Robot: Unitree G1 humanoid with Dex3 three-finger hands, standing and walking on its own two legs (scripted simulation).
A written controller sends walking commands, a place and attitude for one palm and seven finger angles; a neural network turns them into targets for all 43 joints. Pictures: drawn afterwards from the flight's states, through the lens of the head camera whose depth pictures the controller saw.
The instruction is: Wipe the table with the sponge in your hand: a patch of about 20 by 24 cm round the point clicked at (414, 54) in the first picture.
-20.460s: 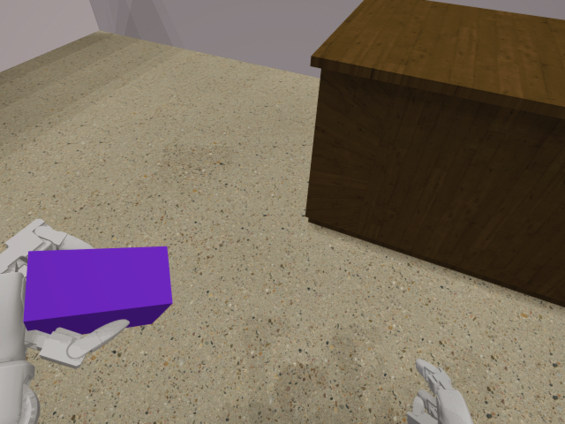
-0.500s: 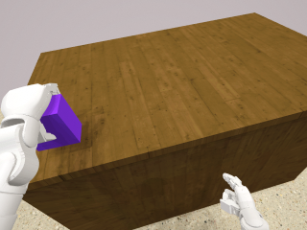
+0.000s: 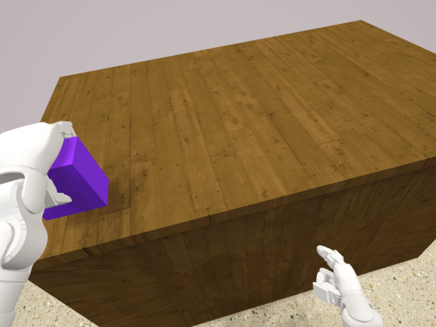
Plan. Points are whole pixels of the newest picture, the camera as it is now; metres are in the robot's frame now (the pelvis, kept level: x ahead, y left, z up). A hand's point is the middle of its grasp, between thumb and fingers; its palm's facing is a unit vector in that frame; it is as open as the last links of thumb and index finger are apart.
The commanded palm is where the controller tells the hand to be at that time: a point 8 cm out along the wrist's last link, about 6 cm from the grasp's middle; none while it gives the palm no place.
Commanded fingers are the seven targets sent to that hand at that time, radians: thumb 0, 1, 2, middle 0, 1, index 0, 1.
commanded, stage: lower the sponge onto the table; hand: left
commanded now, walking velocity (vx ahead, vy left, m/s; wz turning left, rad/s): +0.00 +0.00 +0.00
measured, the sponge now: (67, 187) +0.27 +0.32 +0.15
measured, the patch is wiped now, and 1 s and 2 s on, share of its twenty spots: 0.00 0.00 0.05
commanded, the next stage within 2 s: wipe forward along the first lane in 1.46 s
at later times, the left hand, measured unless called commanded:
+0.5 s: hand (53, 172) +0.26 +0.33 +0.19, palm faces +0.09 +0.00 -1.00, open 10.1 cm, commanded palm +0.22 +0.32 +0.26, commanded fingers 0.00 0.10 1.30 -1.20 -1.60 -1.20 -1.60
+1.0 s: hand (59, 184) +0.26 +0.33 +0.16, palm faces +0.04 -0.03 -1.00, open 10.1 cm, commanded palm +0.22 +0.33 +0.23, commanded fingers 0.00 0.10 1.30 -1.20 -1.60 -1.20 -1.60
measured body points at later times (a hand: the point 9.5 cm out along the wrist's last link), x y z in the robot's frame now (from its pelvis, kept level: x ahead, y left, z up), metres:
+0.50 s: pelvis -0.01 +0.00 +0.00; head -0.01 -0.05 +0.45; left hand +0.25 +0.32 +0.24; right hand +0.24 -0.20 -0.08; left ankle -0.01 +0.11 -0.74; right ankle +0.03 -0.08 -0.74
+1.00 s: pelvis +0.00 +0.00 +0.00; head +0.00 -0.04 +0.45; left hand +0.26 +0.33 +0.21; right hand +0.25 -0.19 -0.08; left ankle -0.01 +0.11 -0.74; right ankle +0.03 -0.08 -0.74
